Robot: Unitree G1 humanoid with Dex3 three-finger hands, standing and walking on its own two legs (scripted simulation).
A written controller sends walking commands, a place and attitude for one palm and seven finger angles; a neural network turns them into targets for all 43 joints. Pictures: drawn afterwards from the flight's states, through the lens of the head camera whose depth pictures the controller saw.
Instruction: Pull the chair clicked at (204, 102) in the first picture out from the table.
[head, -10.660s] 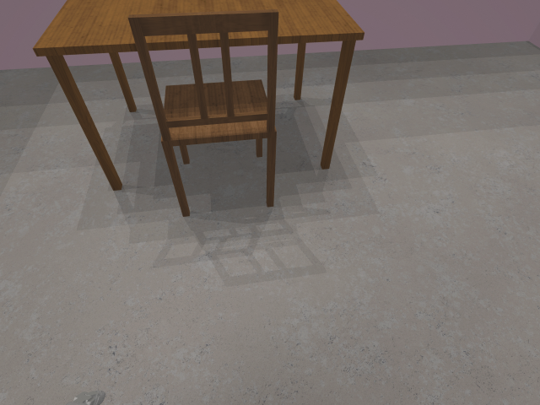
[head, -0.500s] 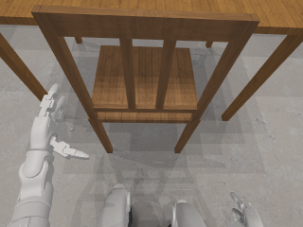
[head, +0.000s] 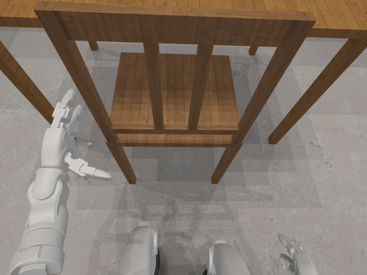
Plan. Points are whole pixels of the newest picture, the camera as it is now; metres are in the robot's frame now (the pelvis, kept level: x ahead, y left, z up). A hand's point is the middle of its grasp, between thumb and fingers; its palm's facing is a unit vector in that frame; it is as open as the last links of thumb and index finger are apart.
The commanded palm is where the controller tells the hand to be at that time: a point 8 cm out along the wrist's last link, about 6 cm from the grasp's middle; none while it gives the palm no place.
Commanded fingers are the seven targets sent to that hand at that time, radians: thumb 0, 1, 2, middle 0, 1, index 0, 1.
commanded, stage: push the fingers through the gap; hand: left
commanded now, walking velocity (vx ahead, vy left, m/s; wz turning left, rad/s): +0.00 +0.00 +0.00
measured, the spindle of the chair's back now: (156, 93) +0.50 +0.09 +0.04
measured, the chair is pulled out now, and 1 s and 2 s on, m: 0.00 0.00 0.00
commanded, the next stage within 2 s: hook a spindle and tug to test in 1.30 s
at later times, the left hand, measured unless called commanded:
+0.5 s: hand (91, 124) +0.42 +0.22 +0.02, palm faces +0.06 -1.00 -0.06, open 17.0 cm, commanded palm +0.40 +0.26 +0.03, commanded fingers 0.00 -0.50 0.30 -0.06 -0.08 -0.06 -0.08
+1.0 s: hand (95, 108) +0.46 +0.22 +0.03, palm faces +0.05 -1.00 -0.05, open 17.0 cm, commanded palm +0.44 +0.25 +0.03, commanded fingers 0.00 -0.50 0.30 -0.06 -0.08 -0.06 -0.08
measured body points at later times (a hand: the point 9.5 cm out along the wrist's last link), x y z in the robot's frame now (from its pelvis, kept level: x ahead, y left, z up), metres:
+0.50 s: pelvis +0.00 +0.00 +0.00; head +0.14 +0.02 +0.43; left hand +0.41 +0.27 +0.03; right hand +0.09 -0.27 -0.12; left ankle +0.08 +0.12 -0.62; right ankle -0.02 -0.13 -0.62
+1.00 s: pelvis +0.00 +0.01 -0.01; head +0.15 +0.03 +0.42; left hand +0.45 +0.27 +0.03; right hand +0.06 -0.26 -0.13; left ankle +0.08 +0.12 -0.62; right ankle -0.02 -0.13 -0.62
